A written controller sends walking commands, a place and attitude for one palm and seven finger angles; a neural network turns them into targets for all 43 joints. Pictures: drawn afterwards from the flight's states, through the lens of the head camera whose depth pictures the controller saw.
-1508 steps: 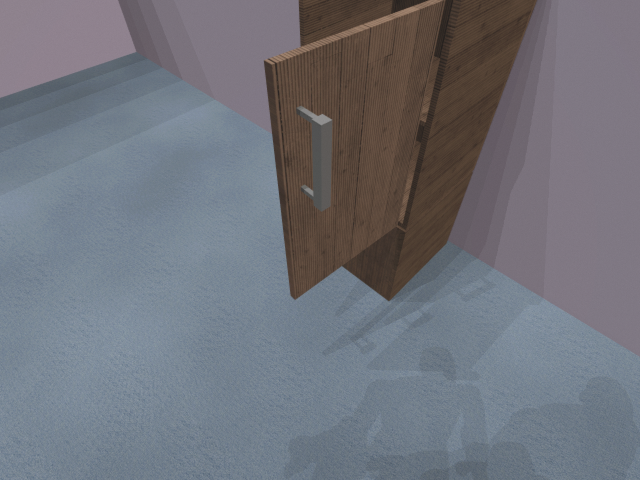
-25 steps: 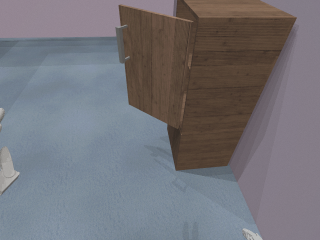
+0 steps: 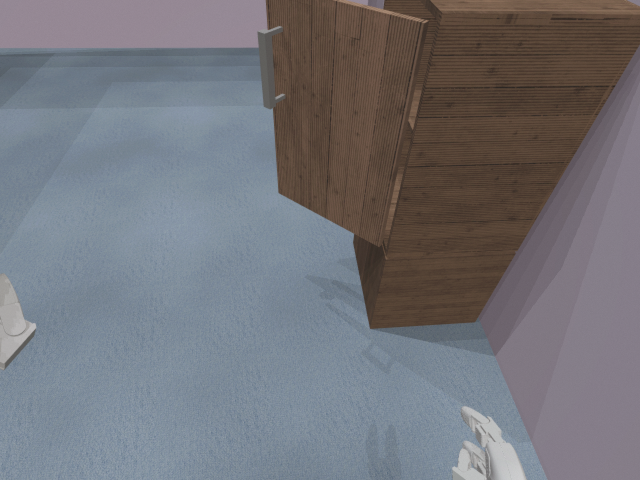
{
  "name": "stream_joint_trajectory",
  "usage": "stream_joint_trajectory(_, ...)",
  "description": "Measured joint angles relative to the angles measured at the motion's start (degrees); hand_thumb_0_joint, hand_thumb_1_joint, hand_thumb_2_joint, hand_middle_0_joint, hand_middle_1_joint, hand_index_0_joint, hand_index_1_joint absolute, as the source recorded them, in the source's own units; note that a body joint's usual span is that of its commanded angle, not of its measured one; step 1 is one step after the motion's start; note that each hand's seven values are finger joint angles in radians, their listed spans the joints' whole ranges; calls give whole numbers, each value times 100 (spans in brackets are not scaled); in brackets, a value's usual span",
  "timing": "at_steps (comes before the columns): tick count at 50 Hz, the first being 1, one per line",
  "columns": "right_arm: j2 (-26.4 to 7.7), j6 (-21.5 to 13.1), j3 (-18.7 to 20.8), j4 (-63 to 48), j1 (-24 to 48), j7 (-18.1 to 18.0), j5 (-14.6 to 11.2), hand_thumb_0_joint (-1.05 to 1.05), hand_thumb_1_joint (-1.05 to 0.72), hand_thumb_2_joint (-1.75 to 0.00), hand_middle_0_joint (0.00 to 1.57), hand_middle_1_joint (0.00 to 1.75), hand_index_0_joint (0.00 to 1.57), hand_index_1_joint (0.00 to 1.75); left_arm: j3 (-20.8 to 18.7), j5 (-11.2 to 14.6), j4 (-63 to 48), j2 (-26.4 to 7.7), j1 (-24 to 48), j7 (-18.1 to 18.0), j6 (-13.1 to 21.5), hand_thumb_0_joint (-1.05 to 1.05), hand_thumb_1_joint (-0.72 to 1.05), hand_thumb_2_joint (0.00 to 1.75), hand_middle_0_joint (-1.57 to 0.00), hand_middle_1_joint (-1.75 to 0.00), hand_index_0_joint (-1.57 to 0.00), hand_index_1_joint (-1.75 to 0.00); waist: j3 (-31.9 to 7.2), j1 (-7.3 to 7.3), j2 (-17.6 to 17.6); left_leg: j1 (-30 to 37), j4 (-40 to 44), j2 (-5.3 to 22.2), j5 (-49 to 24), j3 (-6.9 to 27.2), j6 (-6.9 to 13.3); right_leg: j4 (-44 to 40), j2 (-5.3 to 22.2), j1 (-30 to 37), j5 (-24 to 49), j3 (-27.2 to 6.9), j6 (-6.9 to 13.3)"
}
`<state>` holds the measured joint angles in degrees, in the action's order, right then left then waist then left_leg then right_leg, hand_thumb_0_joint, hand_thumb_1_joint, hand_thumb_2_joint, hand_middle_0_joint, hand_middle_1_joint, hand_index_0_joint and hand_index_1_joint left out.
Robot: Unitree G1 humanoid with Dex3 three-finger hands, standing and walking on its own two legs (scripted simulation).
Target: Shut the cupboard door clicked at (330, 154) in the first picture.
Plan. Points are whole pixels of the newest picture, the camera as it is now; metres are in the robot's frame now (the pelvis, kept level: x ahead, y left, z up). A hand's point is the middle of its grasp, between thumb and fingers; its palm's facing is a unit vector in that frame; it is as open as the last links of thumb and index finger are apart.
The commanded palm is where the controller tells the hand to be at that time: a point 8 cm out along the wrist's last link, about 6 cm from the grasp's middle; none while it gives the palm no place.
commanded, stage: stop stepping back and stand still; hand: left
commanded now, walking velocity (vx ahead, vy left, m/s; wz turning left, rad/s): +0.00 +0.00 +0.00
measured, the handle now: (273, 68) +0.98 +0.17 +0.09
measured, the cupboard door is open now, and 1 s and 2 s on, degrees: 48 48 48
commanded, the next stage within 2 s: let the arm hang, fingers relaxed in 0.16 s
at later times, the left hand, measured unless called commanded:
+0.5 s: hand out of the picture +0.10 +0.22 -0.12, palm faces -0.07 -0.95 -0.30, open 7.4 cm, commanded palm none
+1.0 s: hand out of the picture -0.03 +0.26 -0.15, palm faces +0.02 -0.94 -0.34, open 7.4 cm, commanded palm none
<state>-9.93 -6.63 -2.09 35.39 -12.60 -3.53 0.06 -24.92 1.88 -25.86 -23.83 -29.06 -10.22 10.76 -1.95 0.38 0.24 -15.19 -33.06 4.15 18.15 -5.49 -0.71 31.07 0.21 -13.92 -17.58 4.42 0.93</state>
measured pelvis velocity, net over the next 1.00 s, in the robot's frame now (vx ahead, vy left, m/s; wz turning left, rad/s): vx -0.05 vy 0.02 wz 0.01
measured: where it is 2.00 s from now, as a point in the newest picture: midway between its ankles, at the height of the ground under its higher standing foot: outside the picture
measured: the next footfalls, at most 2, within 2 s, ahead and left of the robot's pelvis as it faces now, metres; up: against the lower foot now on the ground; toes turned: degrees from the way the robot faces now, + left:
none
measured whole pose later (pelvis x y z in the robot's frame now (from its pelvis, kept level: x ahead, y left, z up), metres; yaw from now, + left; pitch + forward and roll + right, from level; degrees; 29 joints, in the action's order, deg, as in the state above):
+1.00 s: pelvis -0.05 +0.02 +0.01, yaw +0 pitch -2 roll +0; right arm -15.6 0.9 1.3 62.2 -14.5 0.0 1.4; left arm -1.6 -1.2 64.1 -16.8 -14.5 -0.2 -0.7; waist 1.3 0.0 2.6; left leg -11.9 -23.9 1.6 9.9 -6.2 1.2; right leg 23.2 2.0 -11.2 -9.9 4.1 -0.1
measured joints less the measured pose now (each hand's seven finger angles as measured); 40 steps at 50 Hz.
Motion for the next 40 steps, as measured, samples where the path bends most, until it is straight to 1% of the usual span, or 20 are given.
stream_joint_trajectory(3,-15,89,-9,25,43,28,-6,1,-90,-89,20,30,20,30,156,14,1,138,-69,24,-37,2,89,90,-21,-31,-21,-30,16,-5,24,4,36,-39,0,-32,21,-3,38,-19,-9,-30,-29)
stream_joint_trajectory(6,-35,188,7,30,48,1,-9,1,-90,-89,20,30,20,30,247,20,-12,177,-165,54,-95,2,89,90,-21,-31,-21,-30,32,10,-3,58,119,-88,-27,-69,50,-25,83,-1,-3,-65,-69)
stream_joint_trajectory(13,-108,261,70,-43,-2,-67,-26,1,-90,-89,20,30,20,30,102,35,-103,6,-201,49,-76,2,88,90,-21,-31,-22,-30,66,48,-62,91,214,-99,-108,-81,86,-182,84,58,121,-73,-104)
stream_joint_trajectory(14,-192,149,112,44,4,35,-44,1,-90,-89,20,30,20,30,225,-40,165,-38,-34,124,-7,2,89,90,-21,-31,-21,-30,47,30,-10,15,162,-101,-113,-53,98,-145,92,3,145,-40,-113)
stream_joint_trajectory(15,-334,103,153,170,38,164,-44,1,-90,-90,20,30,20,30,479,-114,649,-75,256,285,-85,1,89,90,-21,-31,-21,-30,20,-22,64,-79,85,-130,-110,-31,120,-70,128,-76,137,-19,-128)
stream_joint_trajectory(17,-656,206,193,430,203,337,3,1,-90,-90,20,30,20,30,1055,-207,1898,29,807,607,-525,1,89,90,-20,-31,-21,-30,-36,-90,262,-252,-63,-198,-92,-43,181,115,209,-261,76,-34,-169)
stream_joint_trajectory(18,-788,283,212,544,306,382,33,1,-90,-90,20,30,20,30,1319,-244,2591,141,1024,735,-745,1,89,90,-20,-30,-20,-30,-42,-86,364,-321,-125,-226,-84,-63,214,218,244,-354,53,-56,-188)
stream_joint_trajectory(20,-958,419,239,713,473,420,79,1,-90,-90,20,30,20,30,1800,-297,3907,392,1319,927,-1101,1,90,90,-20,-30,-20,-30,19,-28,511,-384,-185,-267,-95,-105,262,345,293,-460,45,-103,-225)
stream_joint_trajectory(21,-994,467,242,780,519,426,98,1,-90,-89,20,30,20,30,2015,-318,4473,517,1397,996,-1218,1,90,90,-20,-30,-20,-30,74,11,532,-383,-178,-283,-116,-125,272,373,309,-481,55,-123,-233)
stream_joint_trajectory(23,-978,543,233,901,523,432,129,0,-90,-89,20,30,20,30,2360,-351,5401,757,1446,1085,-1337,1,90,90,-20,-30,-20,-30,199,81,446,-343,-113,-313,-182,-157,270,406,336,-495,73,-156,-212)
stream_joint_trajectory(26,-833,655,182,1150,365,434,166,0,-90,-89,20,30,20,30,2656,-348,6437,1086,1384,1113,-1396,1,90,90,-20,-30,-20,-30,377,124,139,-239,34,-338,-302,-153,238,378,352,-440,111,-151,-170)
stream_joint_trajectory(28,-710,727,136,1380,215,436,178,0,-90,-89,20,30,20,30,2751,-335,6982,1256,1306,1107,-1413,2,90,90,-20,-30,-20,-30,470,110,-66,-151,154,-321,-385,-122,210,262,326,-342,178,-116,-152)
stream_joint_trajectory(29,-643,754,122,1504,123,433,179,0,-90,-89,20,30,20,30,2644,-296,7181,1286,1285,1018,-1389,1,93,90,-21,-30,-21,-30,499,89,-145,-123,207,-299,-425,-84,194,172,299,-283,227,-75,-140)
stream_joint_trajectory(32,-486,830,107,1878,-108,415,178,0,-90,-89,20,30,20,30,2546,-292,7695,1140,1249,985,-1333,0,97,90,-21,-31,-21,-30,539,-2,-266,-28,370,-233,-542,6,148,-129,214,-98,389,26,-85)
stream_joint_trajectory(35,-429,879,160,2148,-256,387,167,0,-90,-89,20,30,20,30,2504,-299,8123,1037,1178,1007,-1294,0,96,90,-21,-31,-21,-30,525,-38,-203,50,488,-185,-617,49,131,-402,148,60,540,74,-57)
stream_joint_trajectory(40,-464,852,256,2420,-352,351,142,0,-90,-89,20,30,20,30,2438,-296,8650,919,1138,1022,-1240,1,93,90,-21,-30,-21,-30,459,-45,29,169,677,-190,-721,32,153,-668,133,208,696,64,-66)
